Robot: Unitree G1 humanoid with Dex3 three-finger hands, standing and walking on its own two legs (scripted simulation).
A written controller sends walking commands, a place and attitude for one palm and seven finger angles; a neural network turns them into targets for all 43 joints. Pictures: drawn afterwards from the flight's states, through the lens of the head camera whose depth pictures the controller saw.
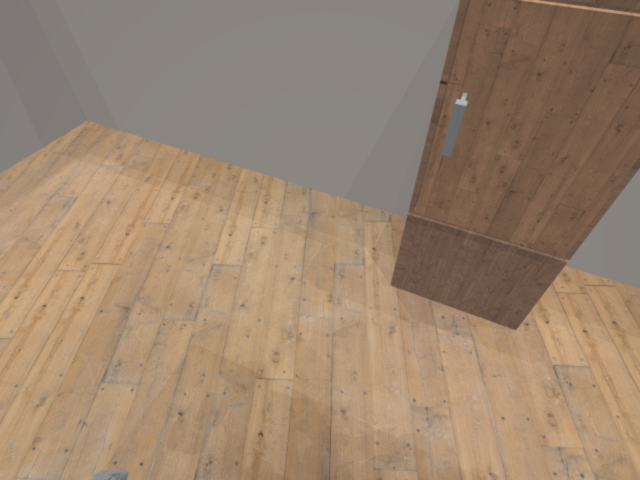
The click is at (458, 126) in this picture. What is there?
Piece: cupboard door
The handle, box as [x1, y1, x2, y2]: [440, 92, 467, 156]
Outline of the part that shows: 467,93 463,92 461,99 457,99 455,102 440,154 450,156 467,101 464,100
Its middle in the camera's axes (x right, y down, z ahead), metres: +0.32 -0.27 +0.92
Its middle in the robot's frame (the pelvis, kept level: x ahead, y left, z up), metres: +0.88 -0.28 -0.01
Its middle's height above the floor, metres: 0.76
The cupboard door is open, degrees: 0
